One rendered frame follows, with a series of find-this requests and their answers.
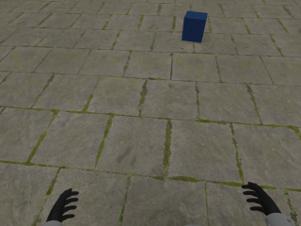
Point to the robot left hand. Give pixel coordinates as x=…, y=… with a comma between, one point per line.
x=59, y=208

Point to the right robot forearm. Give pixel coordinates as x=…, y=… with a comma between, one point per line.
x=278, y=219

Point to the robot right hand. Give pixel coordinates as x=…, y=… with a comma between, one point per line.
x=268, y=206

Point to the carton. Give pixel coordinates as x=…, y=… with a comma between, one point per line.
x=193, y=26

